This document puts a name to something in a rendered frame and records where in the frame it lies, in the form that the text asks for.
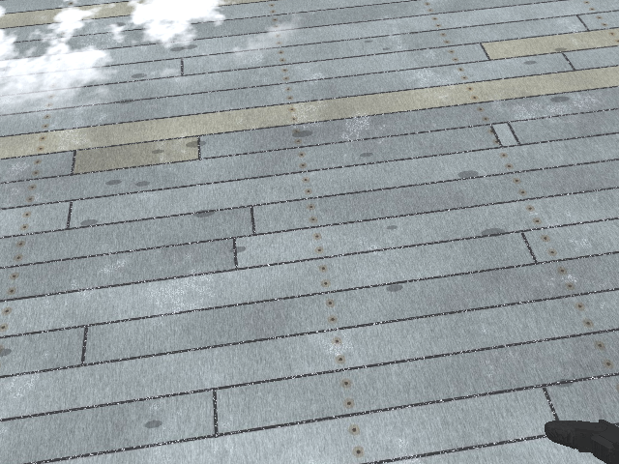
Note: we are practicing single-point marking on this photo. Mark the robot right hand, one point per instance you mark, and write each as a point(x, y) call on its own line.
point(600, 438)

